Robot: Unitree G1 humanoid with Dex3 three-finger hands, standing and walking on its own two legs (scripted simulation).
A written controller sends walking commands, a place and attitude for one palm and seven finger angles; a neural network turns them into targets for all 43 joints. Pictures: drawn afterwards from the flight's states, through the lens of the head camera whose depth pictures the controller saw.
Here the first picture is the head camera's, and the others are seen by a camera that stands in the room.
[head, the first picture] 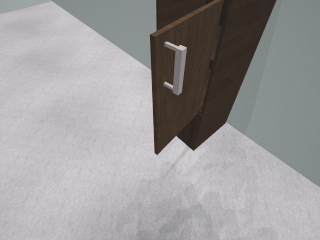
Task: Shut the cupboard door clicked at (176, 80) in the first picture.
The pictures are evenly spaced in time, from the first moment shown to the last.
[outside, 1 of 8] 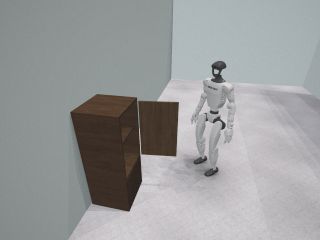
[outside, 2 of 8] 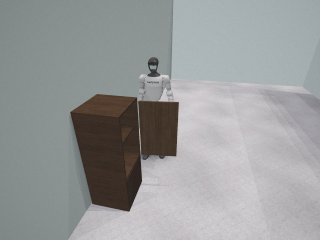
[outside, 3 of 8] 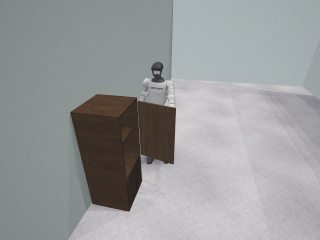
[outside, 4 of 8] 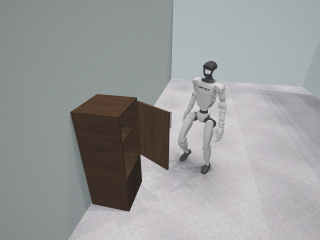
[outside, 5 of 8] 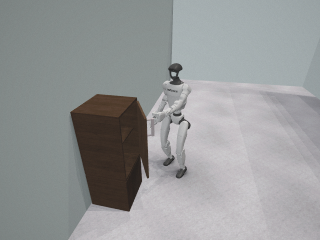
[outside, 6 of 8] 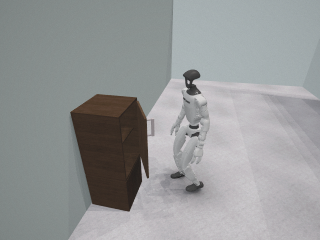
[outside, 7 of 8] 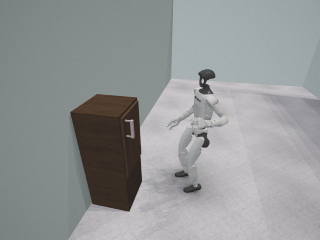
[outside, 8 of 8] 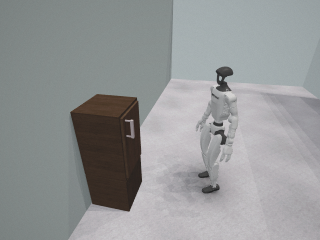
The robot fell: no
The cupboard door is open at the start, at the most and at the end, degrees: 98 98 0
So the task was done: yes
